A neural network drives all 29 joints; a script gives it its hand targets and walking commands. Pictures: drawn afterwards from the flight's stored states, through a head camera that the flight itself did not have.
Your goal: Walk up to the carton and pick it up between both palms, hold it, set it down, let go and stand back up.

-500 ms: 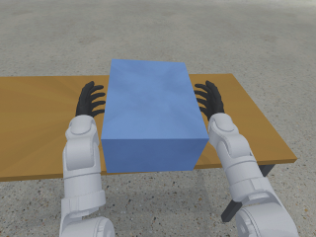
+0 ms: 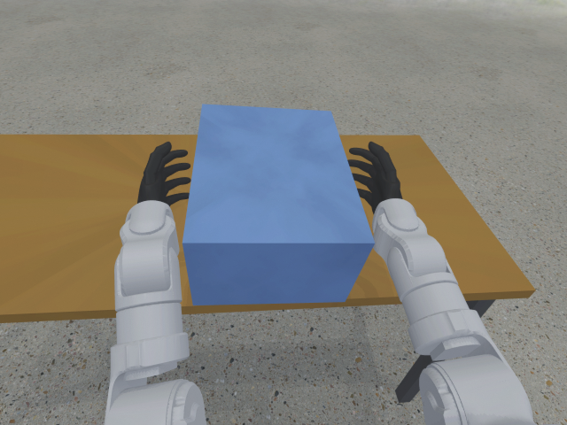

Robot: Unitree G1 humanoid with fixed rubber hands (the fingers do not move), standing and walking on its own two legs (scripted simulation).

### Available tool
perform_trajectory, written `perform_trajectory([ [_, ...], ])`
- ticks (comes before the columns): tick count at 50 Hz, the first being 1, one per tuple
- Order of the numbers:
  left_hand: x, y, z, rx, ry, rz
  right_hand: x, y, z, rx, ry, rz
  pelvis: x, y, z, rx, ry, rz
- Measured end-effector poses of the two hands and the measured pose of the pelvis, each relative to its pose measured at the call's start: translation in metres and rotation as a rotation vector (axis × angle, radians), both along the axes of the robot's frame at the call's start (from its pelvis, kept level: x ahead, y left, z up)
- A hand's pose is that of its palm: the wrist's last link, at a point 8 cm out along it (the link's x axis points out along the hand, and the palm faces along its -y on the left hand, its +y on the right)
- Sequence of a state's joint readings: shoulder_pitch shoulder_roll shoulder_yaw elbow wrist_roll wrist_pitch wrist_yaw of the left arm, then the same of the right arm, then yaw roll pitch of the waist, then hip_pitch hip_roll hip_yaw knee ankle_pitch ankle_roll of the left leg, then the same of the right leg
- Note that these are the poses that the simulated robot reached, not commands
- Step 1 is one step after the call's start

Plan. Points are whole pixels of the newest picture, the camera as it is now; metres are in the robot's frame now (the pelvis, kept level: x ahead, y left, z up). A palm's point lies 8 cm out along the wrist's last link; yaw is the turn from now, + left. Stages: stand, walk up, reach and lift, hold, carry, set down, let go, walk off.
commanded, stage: hold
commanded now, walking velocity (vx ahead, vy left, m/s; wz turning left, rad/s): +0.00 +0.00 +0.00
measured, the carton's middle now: (269, 197) +0.42 +0.01 +0.13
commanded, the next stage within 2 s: none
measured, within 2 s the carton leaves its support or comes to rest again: neither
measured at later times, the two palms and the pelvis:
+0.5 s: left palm (154, 206) +0.35 +0.17 +0.18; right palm (385, 203) +0.35 -0.14 +0.17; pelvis -0.01 +0.00 +0.00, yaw +0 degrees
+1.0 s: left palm (158, 204) +0.35 +0.17 +0.18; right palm (386, 200) +0.36 -0.15 +0.17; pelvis +0.00 +0.00 +0.00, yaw +0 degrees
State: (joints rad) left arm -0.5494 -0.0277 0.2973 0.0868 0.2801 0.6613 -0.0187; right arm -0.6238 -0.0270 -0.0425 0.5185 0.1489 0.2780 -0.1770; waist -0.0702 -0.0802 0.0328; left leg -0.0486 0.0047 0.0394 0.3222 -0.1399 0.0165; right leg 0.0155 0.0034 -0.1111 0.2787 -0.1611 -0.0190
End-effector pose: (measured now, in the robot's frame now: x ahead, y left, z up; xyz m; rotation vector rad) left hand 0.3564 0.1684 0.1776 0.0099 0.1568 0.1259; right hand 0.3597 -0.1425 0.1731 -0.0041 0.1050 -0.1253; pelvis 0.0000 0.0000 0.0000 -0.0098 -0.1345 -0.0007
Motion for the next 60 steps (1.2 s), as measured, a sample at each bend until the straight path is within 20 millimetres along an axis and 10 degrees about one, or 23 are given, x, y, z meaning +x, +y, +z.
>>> perform_trajectory([
  [60,-0.008,-0.002,-0.002,0.003,0.000,-0.003,-0.009,-0.002,-0.004,0.016,-0.003,-0.005,-0.002,0.002,-0.001,-0.001,-0.022,-0.003],
])
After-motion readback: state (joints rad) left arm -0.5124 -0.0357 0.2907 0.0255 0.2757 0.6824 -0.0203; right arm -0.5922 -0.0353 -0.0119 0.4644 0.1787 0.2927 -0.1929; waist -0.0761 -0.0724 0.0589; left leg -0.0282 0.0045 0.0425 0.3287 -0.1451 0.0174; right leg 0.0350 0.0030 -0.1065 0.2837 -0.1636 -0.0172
